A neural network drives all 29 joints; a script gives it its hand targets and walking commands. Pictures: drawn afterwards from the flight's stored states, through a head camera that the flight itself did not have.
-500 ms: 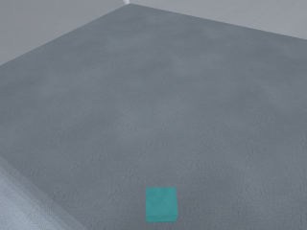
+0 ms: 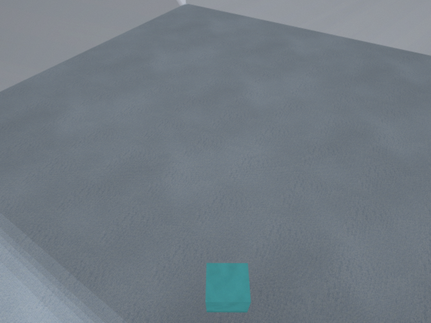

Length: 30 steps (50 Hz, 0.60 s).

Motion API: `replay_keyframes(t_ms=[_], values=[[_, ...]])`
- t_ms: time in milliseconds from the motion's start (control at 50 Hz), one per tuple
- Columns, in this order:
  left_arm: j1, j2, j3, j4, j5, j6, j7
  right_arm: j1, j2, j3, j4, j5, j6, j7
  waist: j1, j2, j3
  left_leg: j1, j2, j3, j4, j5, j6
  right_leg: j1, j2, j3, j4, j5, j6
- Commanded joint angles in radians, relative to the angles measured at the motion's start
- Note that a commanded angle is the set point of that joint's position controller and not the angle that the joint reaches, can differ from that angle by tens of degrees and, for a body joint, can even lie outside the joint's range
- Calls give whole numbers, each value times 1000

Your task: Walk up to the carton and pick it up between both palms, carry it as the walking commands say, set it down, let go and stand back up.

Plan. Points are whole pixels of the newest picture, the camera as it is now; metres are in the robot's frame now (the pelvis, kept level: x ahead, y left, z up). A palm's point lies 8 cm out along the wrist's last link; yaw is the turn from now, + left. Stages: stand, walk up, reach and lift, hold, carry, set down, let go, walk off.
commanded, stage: walk up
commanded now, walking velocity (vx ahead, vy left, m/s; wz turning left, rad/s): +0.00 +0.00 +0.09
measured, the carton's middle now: (227, 288) +0.39 -0.03 -0.69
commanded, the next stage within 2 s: stand in 1.96 s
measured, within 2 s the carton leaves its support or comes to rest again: neither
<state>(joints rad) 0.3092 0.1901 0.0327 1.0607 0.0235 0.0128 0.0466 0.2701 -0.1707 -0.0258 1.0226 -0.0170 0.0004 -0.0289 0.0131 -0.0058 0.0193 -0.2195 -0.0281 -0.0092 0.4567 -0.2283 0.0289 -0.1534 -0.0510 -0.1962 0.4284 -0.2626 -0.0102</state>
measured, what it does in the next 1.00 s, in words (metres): stands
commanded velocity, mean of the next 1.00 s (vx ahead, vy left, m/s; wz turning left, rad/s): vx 0.00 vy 0.00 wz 0.09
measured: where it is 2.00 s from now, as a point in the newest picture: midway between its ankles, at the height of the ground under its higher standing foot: outside the picture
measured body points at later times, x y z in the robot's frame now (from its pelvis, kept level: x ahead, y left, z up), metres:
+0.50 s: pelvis +0.00 +0.00 +0.00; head +0.01 +0.01 +0.45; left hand +0.00 +0.25 -0.16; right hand +0.04 -0.24 -0.15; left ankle +0.01 +0.10 -0.74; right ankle -0.02 -0.10 -0.74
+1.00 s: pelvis +0.00 +0.00 +0.00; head +0.01 +0.01 +0.45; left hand +0.00 +0.25 -0.16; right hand +0.05 -0.24 -0.15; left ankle +0.01 +0.10 -0.74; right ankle -0.02 -0.10 -0.74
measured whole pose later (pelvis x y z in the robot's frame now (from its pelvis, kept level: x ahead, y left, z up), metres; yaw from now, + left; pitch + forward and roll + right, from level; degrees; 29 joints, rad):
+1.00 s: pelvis +0.00 +0.00 +0.00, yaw +1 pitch +0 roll +0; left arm 0.30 0.21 0.04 1.04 0.02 0.03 0.05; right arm 0.25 -0.18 -0.02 1.00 -0.02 0.00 -0.03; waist 0.01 -0.01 0.02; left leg -0.24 -0.04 -0.03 0.49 -0.24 0.03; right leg -0.17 -0.06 -0.22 0.46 -0.29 -0.01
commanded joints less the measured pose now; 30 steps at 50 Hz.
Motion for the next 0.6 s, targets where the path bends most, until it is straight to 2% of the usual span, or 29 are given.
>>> replay_keyframes(t_ms=[0,580], values=[[65,93,16,-18,0,-3,3,43,-93,-16,-28,0,-6,-3,0,15,29,-90,112,-79,-80,181,5,46,-113,110,-82,40,-31],[60,104,20,-28,0,4,2,28,-104,-16,-48,1,-6,-3,1,21,21,-120,109,-101,-75,185,10,62,-113,105,-61,27,-37]])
